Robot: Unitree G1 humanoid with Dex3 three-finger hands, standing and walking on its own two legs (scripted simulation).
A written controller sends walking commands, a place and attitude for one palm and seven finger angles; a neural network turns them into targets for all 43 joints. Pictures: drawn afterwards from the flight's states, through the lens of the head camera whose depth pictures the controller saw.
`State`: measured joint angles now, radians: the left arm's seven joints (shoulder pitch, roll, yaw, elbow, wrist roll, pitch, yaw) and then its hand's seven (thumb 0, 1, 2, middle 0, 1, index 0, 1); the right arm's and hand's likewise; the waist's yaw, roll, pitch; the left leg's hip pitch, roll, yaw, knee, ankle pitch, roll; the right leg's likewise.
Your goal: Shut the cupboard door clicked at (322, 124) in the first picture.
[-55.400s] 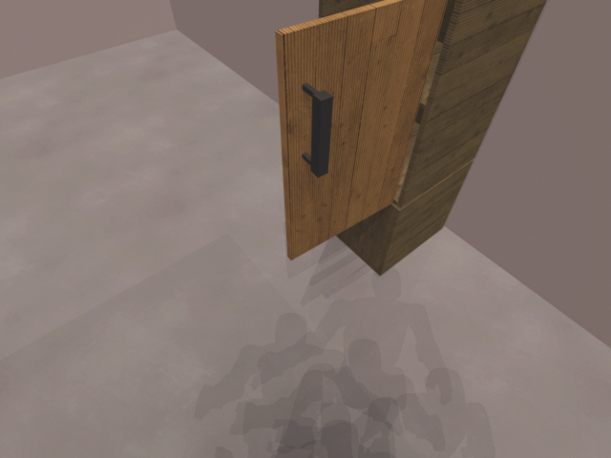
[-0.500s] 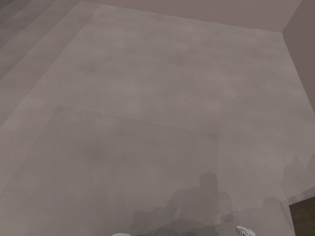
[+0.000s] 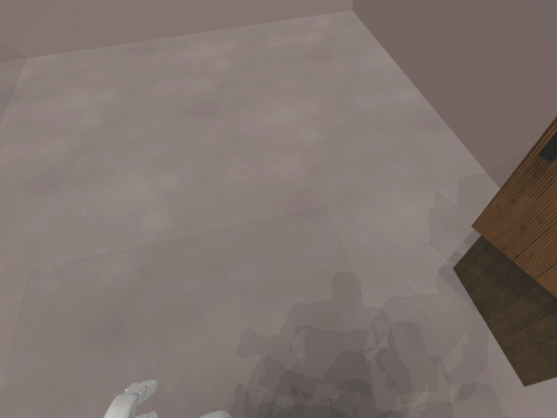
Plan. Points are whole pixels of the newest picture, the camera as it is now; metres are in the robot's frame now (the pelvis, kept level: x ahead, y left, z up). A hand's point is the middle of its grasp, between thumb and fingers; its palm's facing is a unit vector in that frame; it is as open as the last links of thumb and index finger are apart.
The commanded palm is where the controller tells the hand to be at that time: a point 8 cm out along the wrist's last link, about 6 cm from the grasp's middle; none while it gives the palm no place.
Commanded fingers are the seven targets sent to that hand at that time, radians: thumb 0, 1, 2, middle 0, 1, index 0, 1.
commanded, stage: turn to face it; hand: left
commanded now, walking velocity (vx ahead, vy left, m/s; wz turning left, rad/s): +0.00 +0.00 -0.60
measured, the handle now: out of the picture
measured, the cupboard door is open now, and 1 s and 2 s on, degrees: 19 19 19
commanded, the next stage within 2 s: take the last steps up to it in 1.54 s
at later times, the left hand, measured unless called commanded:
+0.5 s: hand out of the picture +0.14 +0.23 -0.17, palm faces -0.21 -0.96 -0.19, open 7.4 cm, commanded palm none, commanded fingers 0.00 0.90 0.90 -0.20 -0.30 -0.20 -0.30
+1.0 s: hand (225, 358) +0.23 +0.11 -0.14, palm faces -0.55 -0.79 -0.27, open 7.3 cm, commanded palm none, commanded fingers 0.00 0.90 0.90 -0.20 -0.30 -0.20 -0.30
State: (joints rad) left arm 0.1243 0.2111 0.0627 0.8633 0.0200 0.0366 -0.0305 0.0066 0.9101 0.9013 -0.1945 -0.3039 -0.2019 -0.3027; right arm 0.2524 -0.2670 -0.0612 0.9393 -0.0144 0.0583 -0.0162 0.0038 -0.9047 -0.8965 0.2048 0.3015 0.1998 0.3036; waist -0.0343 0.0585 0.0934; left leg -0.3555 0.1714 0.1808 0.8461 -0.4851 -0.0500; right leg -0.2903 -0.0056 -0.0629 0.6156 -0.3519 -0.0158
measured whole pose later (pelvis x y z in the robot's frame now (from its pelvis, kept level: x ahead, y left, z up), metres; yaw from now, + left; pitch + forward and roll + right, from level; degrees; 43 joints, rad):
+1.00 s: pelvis +0.02 +0.01 +0.01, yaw -35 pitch +1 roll +0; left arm 0.14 0.20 0.05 0.87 0.01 0.03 0.00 0.00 0.91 0.90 -0.20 -0.30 -0.21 -0.30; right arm 0.20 -0.27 -0.06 0.93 -0.01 0.08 -0.02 0.01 -0.91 -0.90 0.20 0.30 0.20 0.30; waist -0.03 0.05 0.10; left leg -0.49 0.10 0.05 1.14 -0.45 -0.08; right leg -0.29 0.01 -0.01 0.56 -0.28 -0.02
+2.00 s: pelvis +0.08 -0.02 +0.02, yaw -55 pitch +1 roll -1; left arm 0.29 0.17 0.05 1.03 0.02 -0.03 0.00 0.00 0.93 0.90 -0.20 -0.30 -0.21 -0.30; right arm 0.28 -0.21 -0.05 1.01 -0.03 0.03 0.01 0.01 -0.91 -0.90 0.20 0.30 0.20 0.30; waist -0.03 0.02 0.02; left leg -0.49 0.10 0.07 0.88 -0.31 -0.05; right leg -0.08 0.03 -0.06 0.35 -0.29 -0.04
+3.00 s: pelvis +0.19 -0.16 +0.01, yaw -57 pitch +0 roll -1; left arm 0.17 0.20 0.06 1.00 0.03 0.02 0.03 0.00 0.91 0.90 -0.20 -0.30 -0.21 -0.30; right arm 0.13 -0.22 -0.05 0.96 -0.01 0.03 -0.01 0.00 -0.91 -0.90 0.20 0.30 0.19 0.30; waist 0.02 -0.02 0.06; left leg -0.27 0.03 0.02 0.59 -0.32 -0.04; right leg -0.36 -0.08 -0.11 0.54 -0.18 0.02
